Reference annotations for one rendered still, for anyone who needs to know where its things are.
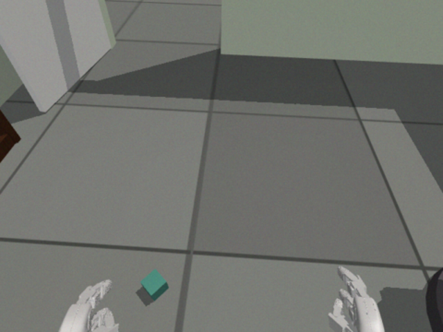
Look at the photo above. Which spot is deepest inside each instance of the left robot hand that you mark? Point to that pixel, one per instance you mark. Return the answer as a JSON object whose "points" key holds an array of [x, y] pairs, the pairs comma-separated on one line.
{"points": [[79, 317]]}

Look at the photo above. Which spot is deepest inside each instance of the right robot hand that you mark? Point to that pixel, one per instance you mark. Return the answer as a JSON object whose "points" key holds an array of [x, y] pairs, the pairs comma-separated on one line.
{"points": [[363, 310]]}

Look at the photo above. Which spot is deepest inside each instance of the cube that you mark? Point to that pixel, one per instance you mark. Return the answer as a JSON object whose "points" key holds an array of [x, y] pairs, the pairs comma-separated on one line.
{"points": [[154, 284]]}

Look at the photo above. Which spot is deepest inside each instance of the bookshelf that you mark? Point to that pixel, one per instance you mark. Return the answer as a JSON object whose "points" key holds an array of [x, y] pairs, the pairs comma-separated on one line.
{"points": [[8, 136]]}

